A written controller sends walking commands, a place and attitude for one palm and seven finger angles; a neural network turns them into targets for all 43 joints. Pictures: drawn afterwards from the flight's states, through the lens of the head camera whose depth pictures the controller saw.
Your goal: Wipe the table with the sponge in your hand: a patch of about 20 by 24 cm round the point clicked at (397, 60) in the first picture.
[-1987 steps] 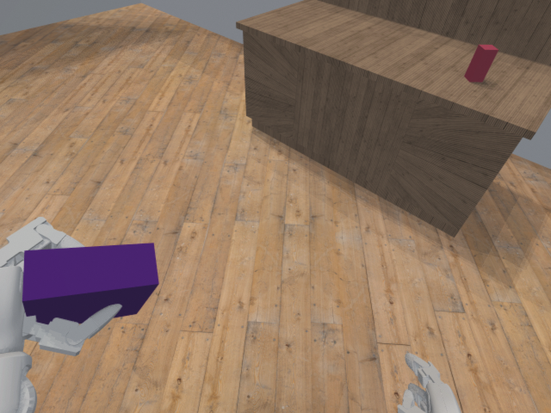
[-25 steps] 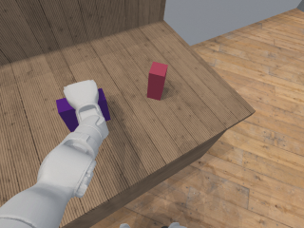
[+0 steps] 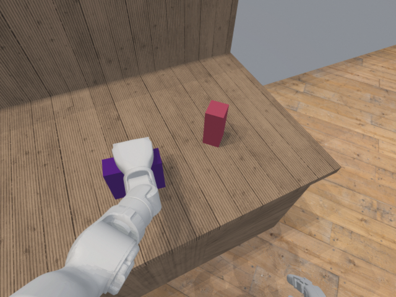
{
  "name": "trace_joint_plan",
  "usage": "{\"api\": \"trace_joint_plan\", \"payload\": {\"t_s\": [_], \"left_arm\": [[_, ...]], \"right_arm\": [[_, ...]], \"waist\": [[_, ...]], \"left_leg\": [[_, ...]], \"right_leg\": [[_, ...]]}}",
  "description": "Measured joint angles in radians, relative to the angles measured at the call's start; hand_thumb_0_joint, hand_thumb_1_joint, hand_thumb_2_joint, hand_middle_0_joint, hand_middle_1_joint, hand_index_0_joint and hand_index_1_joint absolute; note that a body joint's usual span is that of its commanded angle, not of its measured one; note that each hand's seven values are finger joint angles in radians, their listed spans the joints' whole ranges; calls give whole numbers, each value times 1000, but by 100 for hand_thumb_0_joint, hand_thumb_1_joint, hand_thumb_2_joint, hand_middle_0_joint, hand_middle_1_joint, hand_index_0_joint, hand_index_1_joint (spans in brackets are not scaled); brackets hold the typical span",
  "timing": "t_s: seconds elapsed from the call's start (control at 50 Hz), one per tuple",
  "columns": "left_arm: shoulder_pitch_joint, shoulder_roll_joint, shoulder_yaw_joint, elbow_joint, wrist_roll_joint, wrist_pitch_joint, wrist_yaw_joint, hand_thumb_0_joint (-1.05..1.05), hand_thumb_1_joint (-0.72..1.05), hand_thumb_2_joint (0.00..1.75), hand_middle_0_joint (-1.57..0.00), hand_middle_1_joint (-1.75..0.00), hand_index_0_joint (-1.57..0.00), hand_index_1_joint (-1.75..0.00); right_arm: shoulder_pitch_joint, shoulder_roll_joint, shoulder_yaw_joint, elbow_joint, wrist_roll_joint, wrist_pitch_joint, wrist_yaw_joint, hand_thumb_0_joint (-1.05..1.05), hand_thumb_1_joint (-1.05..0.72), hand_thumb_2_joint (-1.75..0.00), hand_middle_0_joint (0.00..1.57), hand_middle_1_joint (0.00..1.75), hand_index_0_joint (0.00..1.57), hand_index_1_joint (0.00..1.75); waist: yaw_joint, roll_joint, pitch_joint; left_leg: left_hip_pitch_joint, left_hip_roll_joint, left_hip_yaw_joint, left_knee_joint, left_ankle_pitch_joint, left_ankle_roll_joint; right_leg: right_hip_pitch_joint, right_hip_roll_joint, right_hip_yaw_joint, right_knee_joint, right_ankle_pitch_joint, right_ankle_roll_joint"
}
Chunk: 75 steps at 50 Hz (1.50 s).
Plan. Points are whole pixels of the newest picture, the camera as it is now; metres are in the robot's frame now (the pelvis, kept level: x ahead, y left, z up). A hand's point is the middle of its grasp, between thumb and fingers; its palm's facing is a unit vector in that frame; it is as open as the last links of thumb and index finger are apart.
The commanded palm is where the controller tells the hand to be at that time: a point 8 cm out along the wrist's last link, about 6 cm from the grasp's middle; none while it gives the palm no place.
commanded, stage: wipe back along the third lane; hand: left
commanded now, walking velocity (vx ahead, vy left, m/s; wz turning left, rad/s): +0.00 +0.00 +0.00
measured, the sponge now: (137, 178) +0.40 +0.17 -0.06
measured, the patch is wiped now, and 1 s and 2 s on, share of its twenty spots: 0.95 1.00 1.00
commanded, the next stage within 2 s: slide back across to the middle lane in 1.72 s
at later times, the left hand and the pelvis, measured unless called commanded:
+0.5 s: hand (145, 185) +0.36 +0.14 -0.02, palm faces -0.09 -0.01 -1.00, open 9.3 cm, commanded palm +0.32 +0.12 +0.01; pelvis -0.01 -0.02 +0.01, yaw +0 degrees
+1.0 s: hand (150, 197) +0.33 +0.12 -0.03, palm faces -0.09 -0.01 -1.00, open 9.2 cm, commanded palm +0.29 +0.10 +0.00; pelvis -0.01 -0.03 +0.01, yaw +1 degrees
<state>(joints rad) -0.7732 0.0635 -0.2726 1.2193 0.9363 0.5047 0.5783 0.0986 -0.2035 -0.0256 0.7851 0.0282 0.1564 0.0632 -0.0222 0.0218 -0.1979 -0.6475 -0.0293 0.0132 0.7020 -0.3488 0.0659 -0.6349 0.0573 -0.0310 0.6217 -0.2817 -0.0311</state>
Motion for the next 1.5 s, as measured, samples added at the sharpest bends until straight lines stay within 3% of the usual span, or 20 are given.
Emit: {"api": "trace_joint_plan", "payload": {"t_s": [0.24, 0.84, 1.02, 1.5], "left_arm": [[59, -5, -16, -29, -11, -7, 9, -1, -44, 112, -76, -147, -77, -151], [232, -68, -112, -169, -4, 23, 16, 0, -44, 112, -76, -147, -77, -150], [263, -71, -124, -208, 2, 45, -5, 1, -44, 112, -76, -147, -77, -150], [255, -58, -106, -199, 0, 32, -1, 0, -44, 112, -76, -147, -78, -150]], "right_arm": [[42, -11, -9, 22, 7, 2, -10, 0, -91, -90, 20, 30, 20, 30], [-38, 5, -3, -19, 11, 38, -2, 0, -91, -90, 19, 30, 20, 30], [-56, 0, -1, -31, 13, 48, -7, 0, -91, -90, 19, 30, 20, 30], [-30, 2, -2, -17, 15, 49, -15, 1, -91, -90, 19, 30, 20, 30]], "waist": [[3, 5, 12], [54, 0, 13], [58, -2, 21], [49, 2, 22]], "left_leg": [[41, 4, 3, -32, 22, -11], [136, 7, -3, -77, 39, -30], [156, 6, -7, -82, 40, -34], [132, 11, -6, -64, 43, -41]], "right_leg": [[33, 4, 4, -19, 17, -11], [118, 7, -1, -40, 20, -31], [137, 7, -5, -40, 16, -35], [109, 11, -5, -17, 19, -42]]}}
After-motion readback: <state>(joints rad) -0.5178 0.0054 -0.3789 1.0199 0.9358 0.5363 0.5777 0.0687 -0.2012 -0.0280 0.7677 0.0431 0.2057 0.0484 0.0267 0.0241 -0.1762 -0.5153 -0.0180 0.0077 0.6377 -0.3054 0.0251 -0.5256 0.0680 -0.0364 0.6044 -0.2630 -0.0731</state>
